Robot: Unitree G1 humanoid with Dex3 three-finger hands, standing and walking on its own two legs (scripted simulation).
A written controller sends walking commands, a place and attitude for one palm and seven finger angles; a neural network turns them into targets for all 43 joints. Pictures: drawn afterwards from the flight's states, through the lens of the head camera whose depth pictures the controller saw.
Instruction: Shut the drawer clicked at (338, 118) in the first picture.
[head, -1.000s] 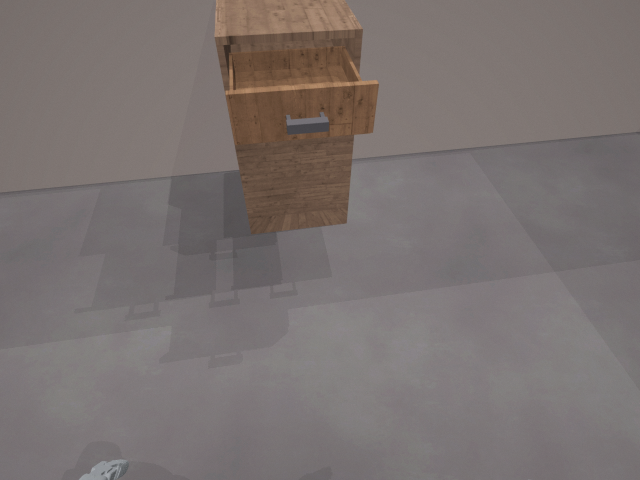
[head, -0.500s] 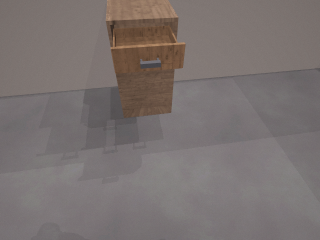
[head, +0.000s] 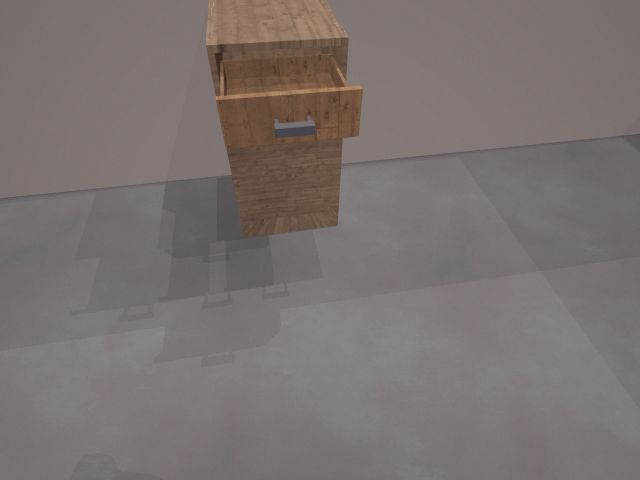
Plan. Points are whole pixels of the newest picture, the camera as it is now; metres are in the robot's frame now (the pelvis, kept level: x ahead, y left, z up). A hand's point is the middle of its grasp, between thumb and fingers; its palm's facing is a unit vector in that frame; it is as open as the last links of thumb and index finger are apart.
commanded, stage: look at it before walking up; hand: left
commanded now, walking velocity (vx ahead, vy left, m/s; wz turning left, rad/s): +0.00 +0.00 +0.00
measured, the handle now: (293, 125) +0.95 +0.12 -0.06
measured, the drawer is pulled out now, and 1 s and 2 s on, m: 0.28 0.28 0.28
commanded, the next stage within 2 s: walk to a spot facing it in 0.54 s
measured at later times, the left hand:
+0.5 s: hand out of the picture +0.08 +0.25 -0.16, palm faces -0.02 -0.94 -0.34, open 7.3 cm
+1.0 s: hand out of the picture +0.07 +0.18 -0.18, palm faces -0.12 -0.97 -0.23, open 7.3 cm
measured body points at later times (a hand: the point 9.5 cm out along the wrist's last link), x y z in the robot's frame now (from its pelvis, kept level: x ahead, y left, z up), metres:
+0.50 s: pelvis +0.00 +0.00 +0.00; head +0.00 +0.00 +0.45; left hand +0.08 +0.30 -0.13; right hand +0.08 -0.29 -0.13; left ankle +0.00 +0.13 -0.75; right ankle +0.00 -0.11 -0.75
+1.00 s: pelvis +0.05 -0.02 -0.02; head +0.05 -0.04 +0.43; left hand +0.08 +0.24 -0.16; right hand +0.02 -0.28 -0.18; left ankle +0.00 +0.13 -0.75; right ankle +0.04 -0.11 -0.74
